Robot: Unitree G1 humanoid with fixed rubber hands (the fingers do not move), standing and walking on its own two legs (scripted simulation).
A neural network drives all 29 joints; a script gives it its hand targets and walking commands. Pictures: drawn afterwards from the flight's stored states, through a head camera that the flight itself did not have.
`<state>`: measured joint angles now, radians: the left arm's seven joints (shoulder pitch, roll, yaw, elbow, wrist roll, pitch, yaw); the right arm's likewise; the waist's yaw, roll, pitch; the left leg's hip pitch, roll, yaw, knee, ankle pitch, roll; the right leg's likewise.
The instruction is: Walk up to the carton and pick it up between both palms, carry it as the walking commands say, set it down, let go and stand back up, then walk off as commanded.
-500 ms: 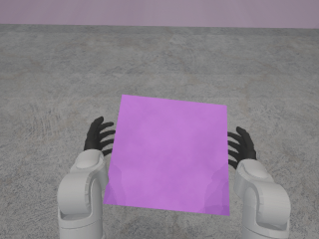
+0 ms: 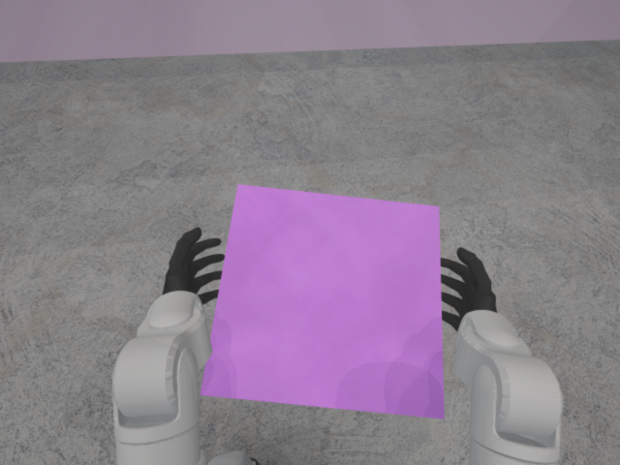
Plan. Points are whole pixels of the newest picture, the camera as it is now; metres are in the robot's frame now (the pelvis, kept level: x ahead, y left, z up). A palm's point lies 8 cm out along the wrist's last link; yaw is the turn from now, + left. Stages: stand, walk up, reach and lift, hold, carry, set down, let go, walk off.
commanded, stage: carry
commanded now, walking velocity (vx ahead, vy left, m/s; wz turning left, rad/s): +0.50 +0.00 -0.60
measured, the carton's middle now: (323, 304) +0.31 +0.02 +0.00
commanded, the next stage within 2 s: none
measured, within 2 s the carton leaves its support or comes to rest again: neither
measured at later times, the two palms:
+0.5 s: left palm (302, 141) +0.56 +0.08 +0.06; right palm (506, 190) +0.50 -0.23 +0.07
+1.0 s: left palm (423, 60) +0.83 -0.13 +0.07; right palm (583, 130) +0.67 -0.41 +0.06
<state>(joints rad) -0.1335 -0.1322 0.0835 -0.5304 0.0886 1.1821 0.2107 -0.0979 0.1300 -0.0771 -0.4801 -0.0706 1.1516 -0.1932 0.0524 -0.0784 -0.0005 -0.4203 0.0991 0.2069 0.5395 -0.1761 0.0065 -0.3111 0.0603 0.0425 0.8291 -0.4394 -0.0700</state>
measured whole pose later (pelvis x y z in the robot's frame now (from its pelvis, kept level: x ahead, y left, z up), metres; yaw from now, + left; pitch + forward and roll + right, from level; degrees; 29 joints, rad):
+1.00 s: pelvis +0.52 -0.14 -0.01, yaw -31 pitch +6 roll -1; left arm -0.15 -0.13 0.09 -0.45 0.09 1.24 0.21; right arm -0.10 0.13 -0.09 -0.44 -0.07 1.24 -0.22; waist 0.03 -0.02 -0.03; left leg -0.43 0.12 0.11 1.19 -0.56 -0.08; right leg -0.41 0.07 -0.02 0.62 -0.33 -0.08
